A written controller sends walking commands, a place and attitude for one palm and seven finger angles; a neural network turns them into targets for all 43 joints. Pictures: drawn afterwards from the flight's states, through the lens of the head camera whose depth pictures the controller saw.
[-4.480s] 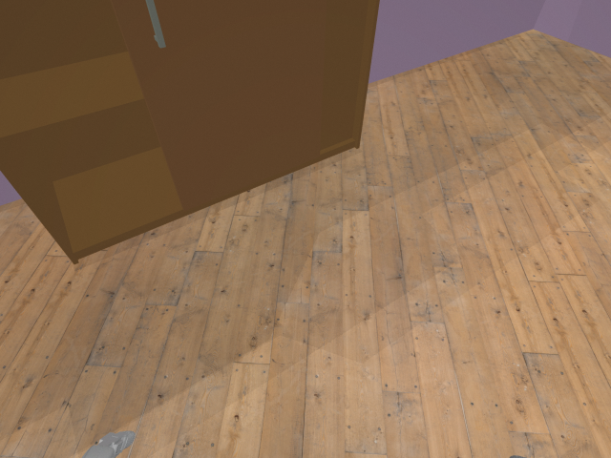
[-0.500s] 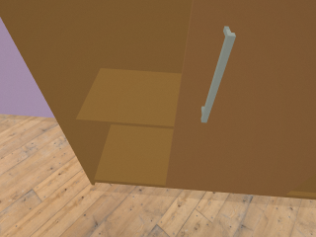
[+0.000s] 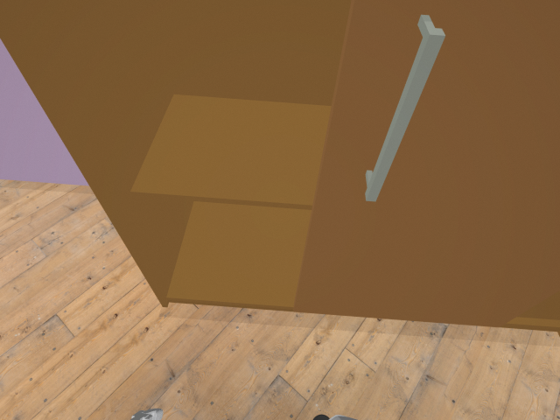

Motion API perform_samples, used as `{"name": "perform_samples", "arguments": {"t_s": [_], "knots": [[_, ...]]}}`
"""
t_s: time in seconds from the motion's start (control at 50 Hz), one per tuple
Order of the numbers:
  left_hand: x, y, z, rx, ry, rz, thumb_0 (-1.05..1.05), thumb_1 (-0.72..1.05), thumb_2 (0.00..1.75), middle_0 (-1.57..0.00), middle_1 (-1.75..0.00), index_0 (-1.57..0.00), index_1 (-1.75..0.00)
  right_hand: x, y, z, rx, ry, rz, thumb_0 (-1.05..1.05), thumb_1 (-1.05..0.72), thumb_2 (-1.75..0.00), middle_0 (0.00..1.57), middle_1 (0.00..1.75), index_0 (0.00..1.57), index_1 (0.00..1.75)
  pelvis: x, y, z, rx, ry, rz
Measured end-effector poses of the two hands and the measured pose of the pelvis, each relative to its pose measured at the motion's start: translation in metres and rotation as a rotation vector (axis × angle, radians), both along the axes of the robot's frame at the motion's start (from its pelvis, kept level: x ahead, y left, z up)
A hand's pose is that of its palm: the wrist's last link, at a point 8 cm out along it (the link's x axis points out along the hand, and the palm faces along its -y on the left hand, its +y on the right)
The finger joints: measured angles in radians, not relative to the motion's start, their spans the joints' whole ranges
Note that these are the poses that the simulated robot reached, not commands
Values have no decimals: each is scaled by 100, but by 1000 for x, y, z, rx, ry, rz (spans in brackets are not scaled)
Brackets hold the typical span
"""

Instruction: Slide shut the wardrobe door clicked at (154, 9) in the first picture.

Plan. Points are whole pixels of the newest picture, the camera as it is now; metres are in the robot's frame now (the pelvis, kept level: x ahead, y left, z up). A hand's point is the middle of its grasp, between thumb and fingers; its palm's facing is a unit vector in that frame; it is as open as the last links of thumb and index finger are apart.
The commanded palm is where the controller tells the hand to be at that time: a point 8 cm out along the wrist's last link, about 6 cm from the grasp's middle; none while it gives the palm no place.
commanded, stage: come to a stop and stand still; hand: right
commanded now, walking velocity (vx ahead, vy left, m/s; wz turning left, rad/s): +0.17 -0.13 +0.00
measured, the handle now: (393, 124) +0.51 -0.14 +0.15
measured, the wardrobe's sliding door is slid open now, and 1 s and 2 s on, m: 0.46 0.46 0.46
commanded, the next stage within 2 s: look again from close up in 0.98 s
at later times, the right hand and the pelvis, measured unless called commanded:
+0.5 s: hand out of the picture -0.04 -0.19 -0.17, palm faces +0.12 +0.97 -0.21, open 7.3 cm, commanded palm none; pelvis -0.01 -0.01 +0.01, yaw -2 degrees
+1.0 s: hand out of the picture -0.02 -0.19 -0.17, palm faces +0.05 +0.98 -0.19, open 7.3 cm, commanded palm none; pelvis -0.01 -0.02 +0.01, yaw -1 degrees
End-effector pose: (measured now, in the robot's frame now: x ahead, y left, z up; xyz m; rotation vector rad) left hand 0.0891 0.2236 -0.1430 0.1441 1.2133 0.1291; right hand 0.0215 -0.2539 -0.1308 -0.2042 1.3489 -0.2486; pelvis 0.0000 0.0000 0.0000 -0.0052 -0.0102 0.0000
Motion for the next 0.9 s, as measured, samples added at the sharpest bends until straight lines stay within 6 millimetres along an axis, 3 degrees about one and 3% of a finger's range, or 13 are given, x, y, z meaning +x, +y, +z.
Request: {"name": "perform_samples", "arguments": {"t_s": [0.06, 0.22, 0.32, 0.42, 0.52, 0.68, 0.9], "knots": [[-21, 19, -10, -24, 25, 21, 0, 91, 90, -20, -30, -20, -30, -9, 13, 3, -29, -32, 12, 1, -91, -90, 20, 30, 20, 30, -7, 15, -4, -14, -13, -8], [-79, 45, 3, -22, 138, 38, 1, 91, 90, -20, -30, -20, -30, -27, 52, 19, 35, -33, 8, 1, -91, -90, 20, 30, 20, 30, -9, 27, 16, -29, 8, -9], [-104, 46, 8, 13, 229, 11, 1, 91, 90, -20, -30, -20, -30, -38, 51, 17, 51, -24, -27, 1, -92, -90, 21, 30, 21, 30, -12, 22, 17, -21, 20, -35], [-100, 29, 10, 44, 228, -19, 1, 91, 90, -19, -30, -19, -30, -59, 35, 5, 70, 28, -68, 1, -92, -90, 21, 30, 21, 30, -15, 6, 12, -1, 18, -47], [-86, -3, 12, 41, 171, -28, 1, 91, 90, -19, -30, -19, -30, -72, 18, -8, 94, 85, -79, 1, -92, -90, 20, 30, 21, 30, -14, -10, 9, 1, 2, -34], [-77, -22, 16, 48, 131, -15, 2, 95, 90, -20, -30, -20, -30, -65, 10, -11, 120, 92, -44, 1, -91, -90, 20, 30, 20, 30, -10, -25, 12, 2, -7, -23], [-99, -34, 12, 13, 183, 15, 1, 92, 90, -20, -30, -20, -30, -50, 11, -8, 118, 81, -16, 1, -91, -90, 20, 30, 20, 30, -6, -27, 13, 0, -9, -20]]}}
